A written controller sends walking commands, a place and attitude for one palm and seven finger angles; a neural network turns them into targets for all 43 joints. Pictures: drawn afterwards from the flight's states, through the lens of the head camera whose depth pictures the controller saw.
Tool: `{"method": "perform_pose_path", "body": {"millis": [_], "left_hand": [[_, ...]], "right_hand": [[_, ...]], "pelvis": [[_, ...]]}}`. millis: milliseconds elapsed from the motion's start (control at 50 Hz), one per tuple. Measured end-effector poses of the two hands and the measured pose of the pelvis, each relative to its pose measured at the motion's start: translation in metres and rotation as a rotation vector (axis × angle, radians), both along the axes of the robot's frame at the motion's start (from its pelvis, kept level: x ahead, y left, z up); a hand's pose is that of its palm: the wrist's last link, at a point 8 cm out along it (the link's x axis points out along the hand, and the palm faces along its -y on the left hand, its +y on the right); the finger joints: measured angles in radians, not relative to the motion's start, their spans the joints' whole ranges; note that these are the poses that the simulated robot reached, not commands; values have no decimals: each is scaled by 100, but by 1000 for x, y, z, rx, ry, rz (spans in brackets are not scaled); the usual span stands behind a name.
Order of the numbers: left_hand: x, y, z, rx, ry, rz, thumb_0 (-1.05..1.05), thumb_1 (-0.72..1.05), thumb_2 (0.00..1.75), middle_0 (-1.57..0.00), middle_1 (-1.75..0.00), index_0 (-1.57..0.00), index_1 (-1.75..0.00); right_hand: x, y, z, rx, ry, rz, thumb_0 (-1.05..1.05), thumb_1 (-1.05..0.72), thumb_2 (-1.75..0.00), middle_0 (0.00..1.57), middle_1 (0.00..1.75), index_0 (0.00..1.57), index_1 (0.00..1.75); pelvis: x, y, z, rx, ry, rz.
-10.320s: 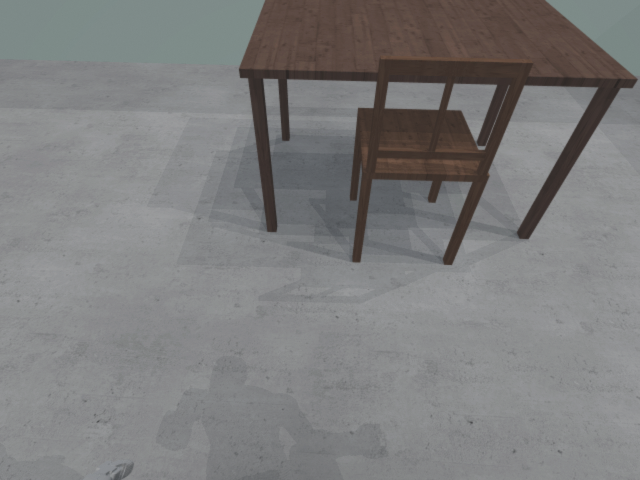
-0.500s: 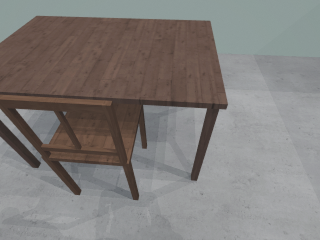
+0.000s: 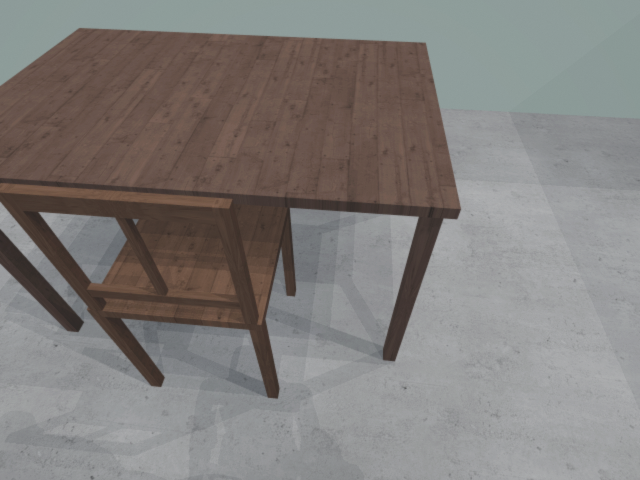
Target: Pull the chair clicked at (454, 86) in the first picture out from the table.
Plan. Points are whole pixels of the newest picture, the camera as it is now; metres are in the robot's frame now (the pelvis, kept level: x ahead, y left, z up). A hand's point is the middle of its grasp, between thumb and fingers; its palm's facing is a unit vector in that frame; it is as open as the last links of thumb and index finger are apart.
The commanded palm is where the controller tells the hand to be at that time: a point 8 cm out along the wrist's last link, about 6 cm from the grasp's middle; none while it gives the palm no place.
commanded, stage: look again from close up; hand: left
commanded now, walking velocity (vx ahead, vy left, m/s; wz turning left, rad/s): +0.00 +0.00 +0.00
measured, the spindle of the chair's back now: (144, 257) +0.50 +0.37 -0.10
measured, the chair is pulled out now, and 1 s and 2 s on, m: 0.00 0.00 0.00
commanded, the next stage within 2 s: shuffle to correct the standing spot in 0.24 s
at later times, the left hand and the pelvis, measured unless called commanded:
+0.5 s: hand out of the picture +0.00 +0.17 -0.18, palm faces +0.08 -0.98 -0.18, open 7.4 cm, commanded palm none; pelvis +0.01 +0.00 -0.01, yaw +1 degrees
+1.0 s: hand out of the picture +0.05 +0.23 -0.17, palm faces +0.01 -0.97 -0.23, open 7.4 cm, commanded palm none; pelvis +0.03 +0.05 +0.00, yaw -1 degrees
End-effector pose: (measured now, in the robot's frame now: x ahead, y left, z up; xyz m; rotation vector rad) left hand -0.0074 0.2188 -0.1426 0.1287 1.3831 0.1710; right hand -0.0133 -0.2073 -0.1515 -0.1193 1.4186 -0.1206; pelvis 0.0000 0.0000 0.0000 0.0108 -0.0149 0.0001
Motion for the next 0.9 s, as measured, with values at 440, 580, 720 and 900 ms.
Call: {"method": "perform_pose_path", "body": {"millis": [440,580,720,900], "left_hand": [[-3,-3,-3,-7,10,14,0,91,90,-20,-30,-20,-30],[-13,0,-10,-17,29,39,0,90,90,-20,-30,-20,-30],[-9,26,-16,-25,77,24,0,90,90,-20,-30,-20,-30],[36,56,-3,28,-15,-13,0,91,90,-20,-30,-20,-30]], "right_hand": [[0,-1,-2,1,12,7,0,-90,-89,20,30,20,29],[15,-1,-4,-21,31,24,0,-90,-89,20,30,20,29],[51,16,1,-64,-89,24,1,-93,-89,19,30,20,29],[57,33,-4,-45,-89,17,1,-94,-89,20,30,20,30]], "pelvis": [[4,-1,-2,0,1,6],[16,11,-9,-44,10,8],[24,37,-11,-34,3,-1],[29,53,-7,-15,-1,-12]]}}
